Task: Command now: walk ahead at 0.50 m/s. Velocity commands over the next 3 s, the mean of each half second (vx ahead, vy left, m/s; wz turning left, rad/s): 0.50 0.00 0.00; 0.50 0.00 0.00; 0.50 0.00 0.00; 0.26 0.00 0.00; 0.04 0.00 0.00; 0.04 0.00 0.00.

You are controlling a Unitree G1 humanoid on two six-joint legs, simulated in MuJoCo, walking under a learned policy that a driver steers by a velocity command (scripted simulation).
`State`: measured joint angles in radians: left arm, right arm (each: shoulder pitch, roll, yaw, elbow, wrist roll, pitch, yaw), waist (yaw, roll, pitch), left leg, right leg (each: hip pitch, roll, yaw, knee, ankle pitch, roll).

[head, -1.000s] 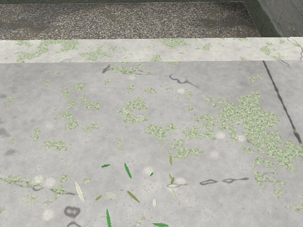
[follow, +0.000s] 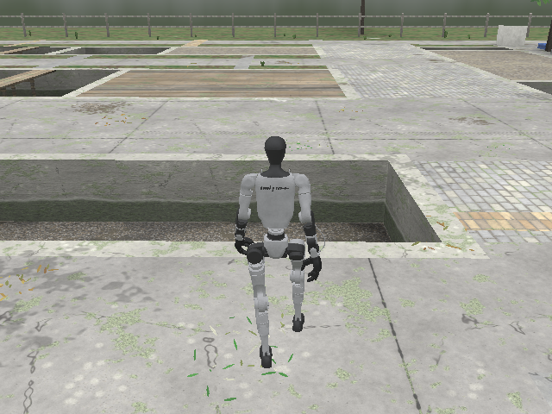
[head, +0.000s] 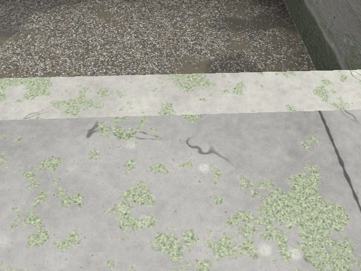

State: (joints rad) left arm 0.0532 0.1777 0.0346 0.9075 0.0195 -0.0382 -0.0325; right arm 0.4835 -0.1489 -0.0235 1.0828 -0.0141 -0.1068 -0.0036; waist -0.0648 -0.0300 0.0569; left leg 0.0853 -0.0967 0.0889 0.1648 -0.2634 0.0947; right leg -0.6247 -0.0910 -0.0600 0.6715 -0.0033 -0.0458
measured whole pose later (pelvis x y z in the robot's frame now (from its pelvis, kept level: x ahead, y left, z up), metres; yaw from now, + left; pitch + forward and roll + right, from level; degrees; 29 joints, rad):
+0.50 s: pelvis +0.28 -0.04 +0.00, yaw +0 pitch +0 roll -1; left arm 0.47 0.16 0.04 1.07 0.01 -0.10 0.00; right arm 0.10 -0.20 -0.04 0.92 -0.03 -0.04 0.03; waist 0.04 0.04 0.04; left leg -0.64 0.11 0.03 0.78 -0.04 0.03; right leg 0.02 0.09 -0.09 0.18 -0.22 -0.09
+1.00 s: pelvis +0.56 +0.02 +0.01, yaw +0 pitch +0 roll +1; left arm 0.16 0.21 0.06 0.94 0.03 -0.03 -0.03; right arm 0.43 -0.18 -0.04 1.05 -0.01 -0.10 0.00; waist -0.03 -0.04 0.03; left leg -0.04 -0.09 0.10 0.22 -0.18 0.10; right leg -0.63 -0.12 -0.01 0.92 -0.11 -0.03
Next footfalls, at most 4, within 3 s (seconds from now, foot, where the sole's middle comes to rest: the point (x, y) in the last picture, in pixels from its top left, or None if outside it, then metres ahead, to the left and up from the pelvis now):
0.12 right None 0.25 -0.10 -0.78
0.68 left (155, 246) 0.56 0.08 -0.78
1.26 right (193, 173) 0.87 -0.09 -0.78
1.76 left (154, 135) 1.09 0.07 -0.78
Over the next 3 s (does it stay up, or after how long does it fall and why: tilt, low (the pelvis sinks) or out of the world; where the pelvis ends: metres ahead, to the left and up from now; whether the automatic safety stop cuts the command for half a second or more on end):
stays up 1.03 -0.04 0.00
